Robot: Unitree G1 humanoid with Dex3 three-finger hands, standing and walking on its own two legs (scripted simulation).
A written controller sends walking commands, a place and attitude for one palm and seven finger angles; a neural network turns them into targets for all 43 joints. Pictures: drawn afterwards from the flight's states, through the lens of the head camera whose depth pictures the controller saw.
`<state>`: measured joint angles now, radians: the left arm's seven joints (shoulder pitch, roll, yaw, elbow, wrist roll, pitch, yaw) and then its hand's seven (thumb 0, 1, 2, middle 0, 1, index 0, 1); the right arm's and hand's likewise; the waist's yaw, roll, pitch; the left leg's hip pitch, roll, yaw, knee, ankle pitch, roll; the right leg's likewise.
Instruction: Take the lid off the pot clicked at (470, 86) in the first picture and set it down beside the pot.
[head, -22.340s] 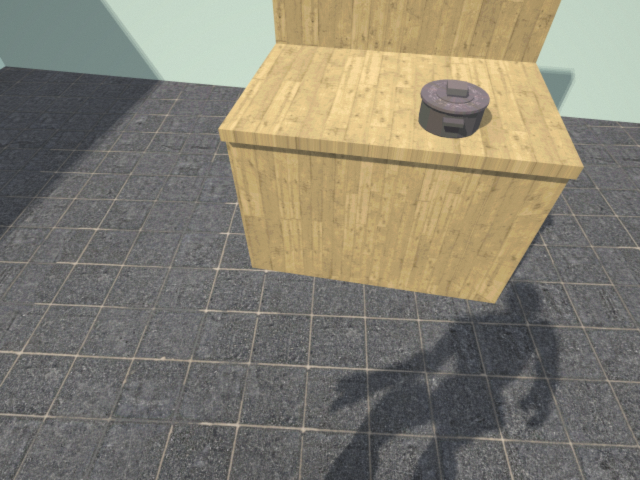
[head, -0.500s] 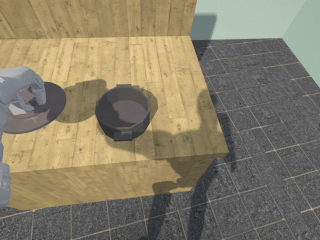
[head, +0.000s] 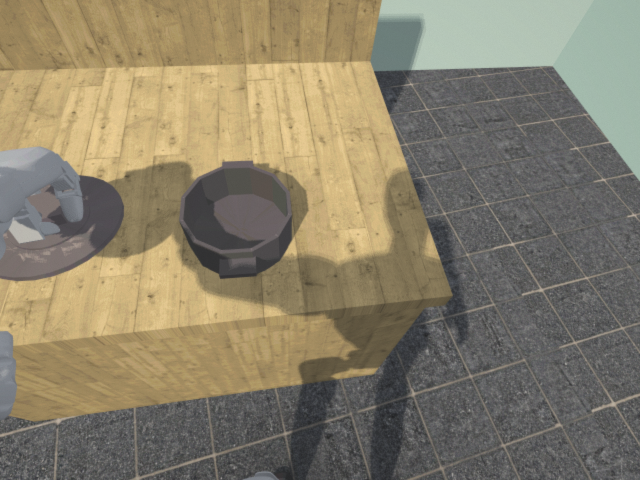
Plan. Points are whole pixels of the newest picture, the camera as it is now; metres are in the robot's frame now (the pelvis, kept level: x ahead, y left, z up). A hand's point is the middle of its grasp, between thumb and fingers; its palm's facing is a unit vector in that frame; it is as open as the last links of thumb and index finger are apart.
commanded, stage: lower the lid onto the table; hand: left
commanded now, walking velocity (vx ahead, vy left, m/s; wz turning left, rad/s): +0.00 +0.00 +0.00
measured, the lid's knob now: (42, 210) +0.44 +0.36 +0.03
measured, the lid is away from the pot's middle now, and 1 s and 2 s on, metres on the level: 0.25 0.25 0.27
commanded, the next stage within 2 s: open the fingers wide in 1.08 s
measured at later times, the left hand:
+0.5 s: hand (45, 221) +0.43 +0.36 +0.03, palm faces -0.45 -0.14 -0.88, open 5.6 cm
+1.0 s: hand (61, 231) +0.44 +0.36 -0.01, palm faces -0.47 -0.12 -0.88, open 5.6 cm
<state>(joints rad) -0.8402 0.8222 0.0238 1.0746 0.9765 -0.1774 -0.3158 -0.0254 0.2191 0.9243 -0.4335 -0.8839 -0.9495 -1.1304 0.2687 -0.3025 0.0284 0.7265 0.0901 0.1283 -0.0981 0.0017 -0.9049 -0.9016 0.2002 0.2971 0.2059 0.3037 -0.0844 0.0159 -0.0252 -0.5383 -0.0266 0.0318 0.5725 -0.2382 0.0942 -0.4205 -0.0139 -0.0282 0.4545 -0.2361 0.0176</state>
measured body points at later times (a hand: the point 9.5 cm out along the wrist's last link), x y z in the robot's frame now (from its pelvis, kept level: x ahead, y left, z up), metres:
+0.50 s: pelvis +0.00 +0.01 -0.01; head +0.10 +0.04 +0.43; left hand +0.45 +0.36 +0.08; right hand +0.02 -0.28 -0.12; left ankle +0.02 +0.05 -0.73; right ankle -0.02 -0.16 -0.73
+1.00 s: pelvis -0.01 +0.03 -0.02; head +0.11 +0.07 +0.41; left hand +0.46 +0.36 +0.04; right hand +0.00 -0.26 -0.13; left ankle +0.02 +0.05 -0.73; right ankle -0.02 -0.16 -0.73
